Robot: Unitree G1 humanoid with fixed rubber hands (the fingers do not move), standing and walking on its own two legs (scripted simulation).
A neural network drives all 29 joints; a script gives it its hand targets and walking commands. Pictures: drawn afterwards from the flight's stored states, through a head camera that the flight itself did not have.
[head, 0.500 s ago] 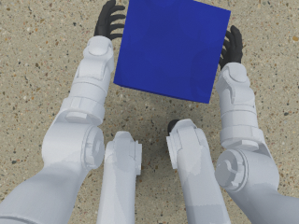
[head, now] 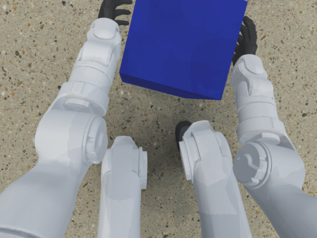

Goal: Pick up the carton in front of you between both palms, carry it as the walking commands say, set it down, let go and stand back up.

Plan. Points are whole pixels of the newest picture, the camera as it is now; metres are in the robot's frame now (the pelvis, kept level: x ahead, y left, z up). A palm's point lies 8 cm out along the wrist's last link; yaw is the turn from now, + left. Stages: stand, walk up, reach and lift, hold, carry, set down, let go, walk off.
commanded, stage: set down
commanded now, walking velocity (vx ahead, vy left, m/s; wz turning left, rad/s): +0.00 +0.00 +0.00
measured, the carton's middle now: (170, 50) +0.49 -0.09 -0.24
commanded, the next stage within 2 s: none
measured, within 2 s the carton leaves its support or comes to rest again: rests again in 0.56 s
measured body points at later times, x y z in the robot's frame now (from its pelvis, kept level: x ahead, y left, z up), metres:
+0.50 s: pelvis +0.00 +0.00 -0.01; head +0.36 +0.00 +0.26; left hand +0.55 +0.05 -0.20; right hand +0.46 -0.24 -0.19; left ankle +0.08 +0.09 -0.36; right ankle +0.14 -0.14 -0.36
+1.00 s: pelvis -0.01 +0.00 -0.02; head +0.36 +0.00 +0.23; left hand +0.55 +0.09 -0.23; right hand +0.43 -0.29 -0.22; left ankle +0.08 +0.09 -0.36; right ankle +0.14 -0.14 -0.36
